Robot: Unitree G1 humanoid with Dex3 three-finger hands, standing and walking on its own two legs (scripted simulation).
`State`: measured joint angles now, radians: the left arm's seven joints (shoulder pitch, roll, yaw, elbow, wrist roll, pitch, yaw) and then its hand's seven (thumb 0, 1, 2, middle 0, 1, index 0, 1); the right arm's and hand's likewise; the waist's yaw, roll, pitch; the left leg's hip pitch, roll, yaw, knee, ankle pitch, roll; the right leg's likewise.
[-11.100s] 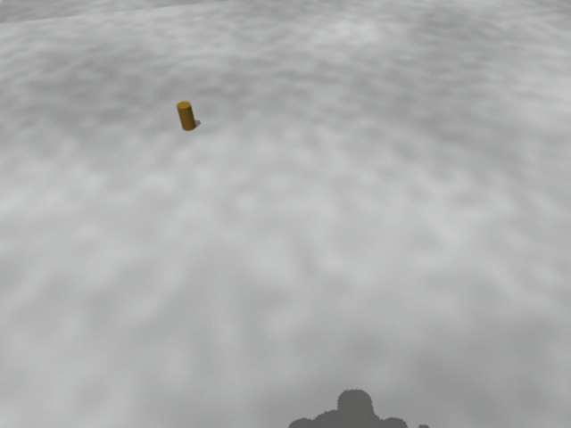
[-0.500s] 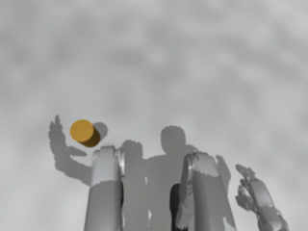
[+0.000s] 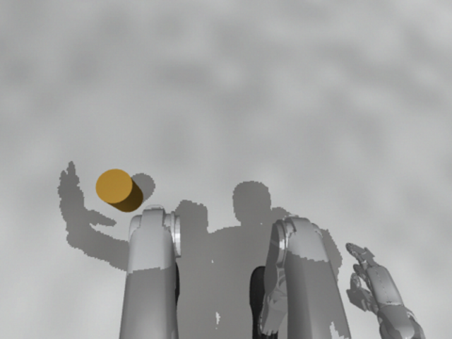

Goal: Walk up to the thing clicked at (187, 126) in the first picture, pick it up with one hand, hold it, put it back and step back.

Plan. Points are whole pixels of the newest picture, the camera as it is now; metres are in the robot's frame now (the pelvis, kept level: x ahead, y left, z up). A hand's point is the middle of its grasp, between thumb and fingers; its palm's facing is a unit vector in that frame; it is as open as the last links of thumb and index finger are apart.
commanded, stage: go down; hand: left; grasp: from the side
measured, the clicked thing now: (122, 192) +0.38 +0.28 -0.33
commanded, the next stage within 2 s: none
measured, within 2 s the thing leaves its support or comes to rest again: neither
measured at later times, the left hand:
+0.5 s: hand out of the picture +0.28 +0.45 -0.01, palm faces +0.28 -0.95 -0.15, open 17.6 cm
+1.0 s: hand out of the picture +0.28 +0.45 -0.01, palm faces +0.30 -0.95 -0.13, open 17.5 cm
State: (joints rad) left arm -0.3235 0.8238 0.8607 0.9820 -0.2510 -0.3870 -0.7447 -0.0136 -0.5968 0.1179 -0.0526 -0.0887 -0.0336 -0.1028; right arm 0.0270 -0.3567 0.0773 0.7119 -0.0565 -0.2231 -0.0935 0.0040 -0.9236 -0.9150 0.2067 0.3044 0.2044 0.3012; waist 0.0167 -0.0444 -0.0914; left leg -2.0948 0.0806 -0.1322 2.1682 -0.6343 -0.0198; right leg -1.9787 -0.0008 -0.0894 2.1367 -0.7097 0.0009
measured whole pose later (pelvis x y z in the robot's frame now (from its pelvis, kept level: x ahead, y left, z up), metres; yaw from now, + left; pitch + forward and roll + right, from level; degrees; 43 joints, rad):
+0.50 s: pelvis +0.00 +0.00 -0.01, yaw +0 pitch +31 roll -7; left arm -0.31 0.80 0.87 0.92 -0.29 -0.39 -0.77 -0.01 -0.59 0.11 -0.05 -0.07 -0.03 -0.09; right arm 0.02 -0.36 0.07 0.72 -0.05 -0.23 -0.09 0.00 -0.93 -0.92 0.21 0.30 0.20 0.30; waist 0.02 -0.05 -0.09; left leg -2.12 0.08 -0.13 2.21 -0.65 -0.02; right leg -2.00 0.00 -0.09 2.18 -0.72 0.01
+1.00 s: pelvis +0.00 +0.00 -0.01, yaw +0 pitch +31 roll -7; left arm -0.34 0.82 0.89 0.98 -0.31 -0.42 -0.79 -0.01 -0.56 0.10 -0.05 -0.06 -0.02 -0.07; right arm 0.02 -0.36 0.09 0.72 -0.05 -0.23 -0.09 0.00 -0.93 -0.92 0.21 0.30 0.20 0.30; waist 0.01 -0.05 -0.09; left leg -2.13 0.08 -0.14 2.21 -0.64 -0.02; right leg -2.01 0.00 -0.09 2.18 -0.71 0.01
